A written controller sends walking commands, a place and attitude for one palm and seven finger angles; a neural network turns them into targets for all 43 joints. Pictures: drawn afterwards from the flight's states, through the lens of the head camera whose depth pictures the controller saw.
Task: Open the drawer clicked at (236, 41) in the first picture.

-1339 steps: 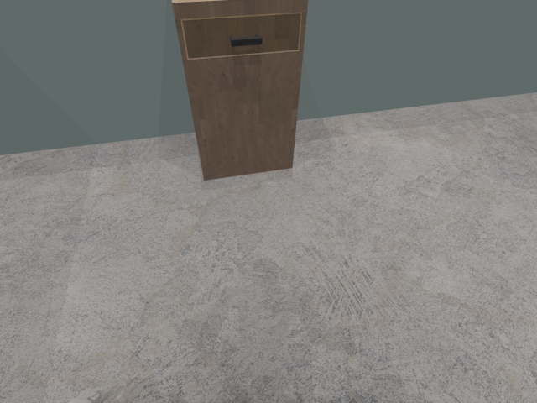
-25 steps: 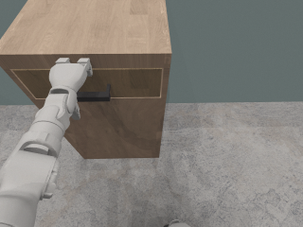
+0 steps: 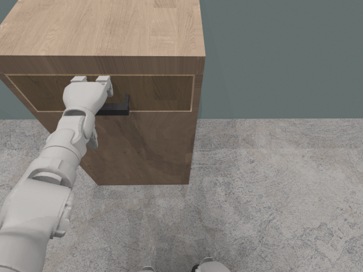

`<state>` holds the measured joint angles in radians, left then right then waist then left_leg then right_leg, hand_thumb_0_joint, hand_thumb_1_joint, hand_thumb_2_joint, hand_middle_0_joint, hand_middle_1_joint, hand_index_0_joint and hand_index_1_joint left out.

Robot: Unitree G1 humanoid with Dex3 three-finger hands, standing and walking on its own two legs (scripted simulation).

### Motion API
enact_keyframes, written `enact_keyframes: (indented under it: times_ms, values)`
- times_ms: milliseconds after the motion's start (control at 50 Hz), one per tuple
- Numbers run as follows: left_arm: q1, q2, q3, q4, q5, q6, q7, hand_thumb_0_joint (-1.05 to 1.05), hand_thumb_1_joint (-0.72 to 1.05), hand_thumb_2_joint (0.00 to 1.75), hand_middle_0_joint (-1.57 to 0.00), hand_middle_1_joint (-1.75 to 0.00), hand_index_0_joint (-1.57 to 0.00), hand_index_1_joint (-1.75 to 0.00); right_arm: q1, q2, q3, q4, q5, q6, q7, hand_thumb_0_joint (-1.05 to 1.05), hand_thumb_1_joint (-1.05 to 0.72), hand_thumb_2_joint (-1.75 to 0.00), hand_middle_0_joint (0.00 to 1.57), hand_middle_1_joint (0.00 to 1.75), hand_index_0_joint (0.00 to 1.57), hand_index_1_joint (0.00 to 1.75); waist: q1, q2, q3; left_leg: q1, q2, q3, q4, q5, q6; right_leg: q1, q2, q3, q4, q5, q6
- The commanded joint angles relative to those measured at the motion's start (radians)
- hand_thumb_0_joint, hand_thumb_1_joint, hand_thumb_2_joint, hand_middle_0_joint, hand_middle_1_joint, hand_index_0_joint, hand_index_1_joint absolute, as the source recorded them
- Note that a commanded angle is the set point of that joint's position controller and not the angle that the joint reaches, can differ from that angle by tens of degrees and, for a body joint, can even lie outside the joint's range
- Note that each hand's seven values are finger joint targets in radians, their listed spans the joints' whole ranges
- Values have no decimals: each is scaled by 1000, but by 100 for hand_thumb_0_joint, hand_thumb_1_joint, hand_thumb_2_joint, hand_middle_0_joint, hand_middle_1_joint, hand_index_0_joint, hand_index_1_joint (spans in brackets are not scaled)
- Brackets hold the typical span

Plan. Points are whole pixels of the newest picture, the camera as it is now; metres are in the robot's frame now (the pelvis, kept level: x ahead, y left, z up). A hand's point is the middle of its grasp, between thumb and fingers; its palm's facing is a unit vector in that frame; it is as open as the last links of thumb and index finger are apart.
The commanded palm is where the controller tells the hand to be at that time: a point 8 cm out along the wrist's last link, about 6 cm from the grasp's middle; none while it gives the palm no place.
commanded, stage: lower the fingers behind the handle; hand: left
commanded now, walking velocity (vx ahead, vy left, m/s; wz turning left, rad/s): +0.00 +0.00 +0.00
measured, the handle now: (106, 103) +0.54 +0.17 +0.00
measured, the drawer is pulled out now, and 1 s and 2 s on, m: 0.00 0.00 0.00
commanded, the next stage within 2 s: lift the fingers back up to retry in 1.12 s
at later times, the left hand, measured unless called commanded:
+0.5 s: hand (102, 112) +0.49 +0.17 +0.02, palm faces +0.00 +0.02 -1.00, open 13.5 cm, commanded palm +0.48 +0.20 +0.05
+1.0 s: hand (102, 115) +0.50 +0.18 +0.01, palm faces +0.03 +0.03 -1.00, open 13.5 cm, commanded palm +0.48 +0.19 +0.04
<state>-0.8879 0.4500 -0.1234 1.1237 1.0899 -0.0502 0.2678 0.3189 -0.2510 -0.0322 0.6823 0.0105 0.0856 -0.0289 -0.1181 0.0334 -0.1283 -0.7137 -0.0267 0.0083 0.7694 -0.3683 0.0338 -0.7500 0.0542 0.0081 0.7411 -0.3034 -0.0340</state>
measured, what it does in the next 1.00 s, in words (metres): stands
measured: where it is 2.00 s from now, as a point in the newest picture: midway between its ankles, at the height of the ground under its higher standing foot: outside the picture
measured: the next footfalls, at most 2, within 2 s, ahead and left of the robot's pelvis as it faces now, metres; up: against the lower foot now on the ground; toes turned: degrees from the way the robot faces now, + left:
none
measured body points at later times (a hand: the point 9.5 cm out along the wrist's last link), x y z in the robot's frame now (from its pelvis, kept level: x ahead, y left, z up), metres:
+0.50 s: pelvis +0.00 +0.00 -0.01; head +0.09 +0.00 +0.43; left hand +0.49 +0.17 +0.07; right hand +0.03 -0.26 -0.14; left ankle -0.01 +0.10 -0.71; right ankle +0.02 -0.10 -0.71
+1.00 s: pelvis -0.03 +0.00 -0.03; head +0.09 +0.00 +0.40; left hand +0.49 +0.18 +0.06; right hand -0.03 -0.27 -0.16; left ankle -0.01 +0.10 -0.71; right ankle +0.02 -0.10 -0.71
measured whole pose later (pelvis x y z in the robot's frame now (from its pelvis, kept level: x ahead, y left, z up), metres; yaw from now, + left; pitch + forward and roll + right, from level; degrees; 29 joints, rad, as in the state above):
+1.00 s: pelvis -0.03 +0.00 -0.03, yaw +0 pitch +23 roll -1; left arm -1.02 0.46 -0.10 1.22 1.13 0.01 0.43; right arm 0.34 -0.26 -0.01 0.70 0.00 0.07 -0.04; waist -0.17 0.04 -0.15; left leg -0.98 -0.03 0.01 0.98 -0.40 0.04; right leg -1.00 0.05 -0.01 0.94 -0.33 -0.03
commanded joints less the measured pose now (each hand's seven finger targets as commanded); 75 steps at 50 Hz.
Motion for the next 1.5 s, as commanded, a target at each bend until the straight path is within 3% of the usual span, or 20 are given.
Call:
enact_keyframes:
  times_ms: [0,20,100,180,380,580,640,700,800,840,860,960,1000,1060,1080,1160,1200,1280,1440,1480]
  values:
    - [-521,252,98,-286,-7,-77,61,0,-50,30,-30,-120,-30,-120,125,-155,-64,-60,-15,-34,-18,0,-90,-90,20,30,20,30,-28,5,-447,158,-9,-7,-28,217,15,234,-12,36,-57,205,-1]
    - [-514,307,146,-299,5,-93,84,0,-50,30,-30,-120,-30,-120,131,-154,-66,-58,-20,-39,-19,0,-90,-90,20,30,20,30,-14,23,-491,160,-10,-9,-14,224,16,238,-10,41,-44,209,0]
    - [-507,317,185,-314,48,-106,183,0,-50,30,-30,-120,-30,-120,134,-151,-72,-32,-43,-46,-5,0,-90,-90,20,30,20,30,0,94,-551,189,-7,-22,39,337,-2,156,1,12,23,246,-15]
    - [-448,255,162,-253,48,-22,247,0,-50,30,-30,-120,-30,-120,133,-154,-77,-18,-46,-28,18,0,-90,-90,20,30,20,30,-5,61,-533,177,-1,-14,53,387,-9,146,8,-1,30,281,-10]
    - [-453,289,130,-60,41,163,206,0,-50,30,-30,-120,-30,-120,117,-170,-53,-16,-21,20,4,0,-90,-90,20,30,20,30,-28,-45,-410,81,-8,7,-12,238,9,218,-4,17,-32,226,6]
    - [-410,249,77,0,26,78,110,0,-50,30,-30,-120,-30,-120,114,-169,-33,-58,-12,-15,-28,0,-90,-90,20,30,20,30,-49,-54,-290,-26,-7,5,9,56,14,113,-16,25,-27,52,9]
    - [-419,240,71,10,38,50,120,0,-50,30,-30,-120,-30,-120,125,-173,-35,-60,-15,-31,-28,0,-90,-90,20,30,20,30,-59,-53,-297,-58,-5,-5,42,28,15,41,-15,18,5,7,6]
    - [-469,257,89,-48,39,17,135,0,-50,30,-30,-120,-30,-120,142,-172,-45,-60,-27,-51,-26,0,-90,-90,20,30,20,30,-61,-26,-410,-57,-6,-13,87,52,18,43,-16,23,45,30,2]
    - [-520,263,86,-32,38,67,162,0,-50,30,-30,-120,-30,-120,157,-178,-45,-43,-27,-50,-18,0,-90,-90,20,30,20,30,-70,6,-432,-62,-4,-16,94,50,16,17,-12,16,55,17,3]
    - [-525,314,110,-18,42,92,165,0,-50,30,-30,-120,-30,-120,161,-184,-40,-38,-21,-42,-18,0,-90,-90,20,30,20,30,-63,15,-434,-69,-4,-18,89,40,15,24,-12,15,53,6,5]
    - [-548,273,72,-15,42,103,163,0,-50,30,-30,-120,-30,-120,162,-180,-38,-39,-21,-41,-19,0,-90,-90,20,30,20,30,-77,17,-428,-65,-5,-18,86,34,16,15,-11,11,48,-2,7]
    - [-564,304,80,21,36,136,139,0,-50,30,-30,-120,-30,-120,162,-186,-28,-37,-14,-34,-26,0,-90,-90,20,30,20,30,-88,-25,-394,-97,-4,-18,73,-10,21,30,-12,15,28,-33,14]
    - [-594,277,59,24,31,134,125,0,-50,30,-30,-120,-30,-120,165,-182,-27,-37,-13,-38,-29,0,-90,-90,20,30,20,30,-102,-25,-376,-97,-3,-21,69,-29,22,13,-13,14,21,-50,14]
    - [-572,327,88,25,37,123,111,0,-50,30,-30,-120,-30,-120,162,-188,-20,-42,-13,-41,-36,0,-90,-90,20,30,20,30,-86,-19,-377,-111,-3,-21,67,-57,24,13,-15,15,27,-77,13]
    - [-576,291,62,23,33,120,106,0,-50,30,-30,-120,-30,-120,161,-182,-21,-49,-14,-45,-37,0,-90,-90,20,30,20,30,-94,-13,-365,-113,-6,-17,67,-65,25,10,-15,18,20,-83,15]
    - [-567,314,79,10,29,88,93,0,-50,30,-30,-120,-30,-120,164,-183,-18,-55,-13,-54,-42,0,-90,-90,20,30,20,30,-86,-18,-365,-133,-5,-20,77,-80,26,5,-17,19,29,-97,14]
    - [-577,293,69,-1,25,76,91,0,-50,30,-30,-120,-30,-120,168,-179,-22,-56,-14,-57,-41,0,-90,-90,20,30,20,30,-94,-8,-373,-118,-3,-24,79,-69,25,-5,-17,16,34,-87,11]
    - [-610,317,94,-121,22,54,109,0,-50,30,-30,-120,-30,-120,172,-176,-32,-70,-15,-56,-39,0,-90,-90,20,30,20,30,-66,52,-492,-11,-1,-31,65,2,20,38,-10,12,36,-33,6]
    - [-637,337,131,-233,7,39,136,0,-50,30,-30,-120,-30,-120,173,-175,-44,-54,-13,-48,-38,0,-90,-90,20,30,20,30,-47,70,-537,145,7,-46,16,131,11,102,0,-2,-5,60,1]
    - [-653,302,111,-261,-3,32,140,0,-50,30,-30,-120,-30,-120,172,-172,-46,-51,-14,-48,-36,0,-90,-90,20,30,20,30,-57,59,-519,178,9,-45,1,155,11,111,2,-5,-25,77,3]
